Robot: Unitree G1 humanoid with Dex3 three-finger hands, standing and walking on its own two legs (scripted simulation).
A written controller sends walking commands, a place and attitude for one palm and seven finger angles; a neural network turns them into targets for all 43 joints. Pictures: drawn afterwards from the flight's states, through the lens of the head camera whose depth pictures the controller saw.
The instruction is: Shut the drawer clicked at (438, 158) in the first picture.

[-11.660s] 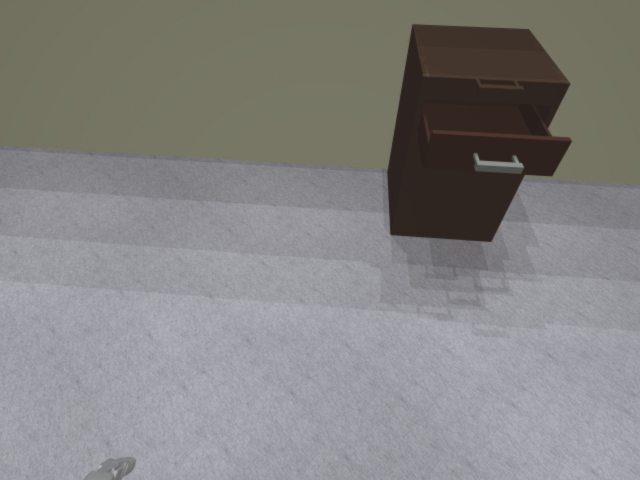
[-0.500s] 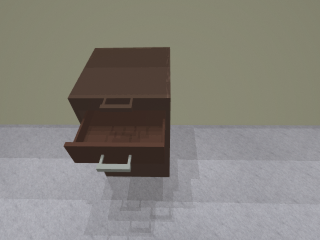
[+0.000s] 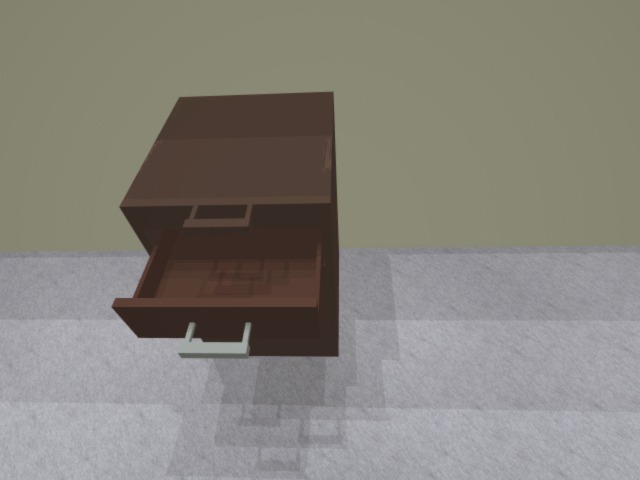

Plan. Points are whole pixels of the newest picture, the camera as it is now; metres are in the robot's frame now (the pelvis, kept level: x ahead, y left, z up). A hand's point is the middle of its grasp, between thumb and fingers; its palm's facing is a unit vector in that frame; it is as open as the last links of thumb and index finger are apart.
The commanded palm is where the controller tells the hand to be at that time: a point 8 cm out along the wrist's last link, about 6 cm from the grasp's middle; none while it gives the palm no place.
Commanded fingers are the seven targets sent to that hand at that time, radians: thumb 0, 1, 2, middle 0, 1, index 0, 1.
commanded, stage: raise the hand and make a fist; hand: left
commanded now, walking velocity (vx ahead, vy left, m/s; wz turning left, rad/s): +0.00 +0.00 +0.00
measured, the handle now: (216, 339) +0.40 +0.24 -0.20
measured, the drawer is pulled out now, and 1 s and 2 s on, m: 0.19 0.19 0.19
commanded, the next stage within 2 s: bring the fist close to the handle in 1.88 s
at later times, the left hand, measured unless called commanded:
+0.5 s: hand out of the picture +0.12 +0.19 -0.11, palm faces +0.06 -1.00 +0.06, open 5.4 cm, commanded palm +0.12 +0.24 -0.08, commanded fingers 0.00 0.90 0.90 -0.74 -0.88 -0.74 -0.88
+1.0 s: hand (190, 455) +0.17 +0.19 -0.08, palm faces +0.03 -1.00 -0.02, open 3.2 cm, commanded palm +0.15 +0.24 -0.09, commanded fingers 0.00 0.90 0.90 -1.24 -1.43 -1.24 -1.43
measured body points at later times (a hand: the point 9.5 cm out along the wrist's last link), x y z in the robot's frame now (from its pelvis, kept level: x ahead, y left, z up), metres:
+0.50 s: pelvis -0.05 +0.02 -0.11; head +0.03 +0.06 +0.33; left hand +0.11 +0.25 -0.11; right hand +0.23 -0.19 -0.12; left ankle -0.08 +0.14 -0.74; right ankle +0.05 -0.09 -0.74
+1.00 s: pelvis -0.05 +0.05 -0.13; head +0.05 +0.07 +0.31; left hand +0.16 +0.24 -0.08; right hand +0.14 -0.19 -0.20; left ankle -0.08 +0.14 -0.74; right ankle +0.05 -0.09 -0.74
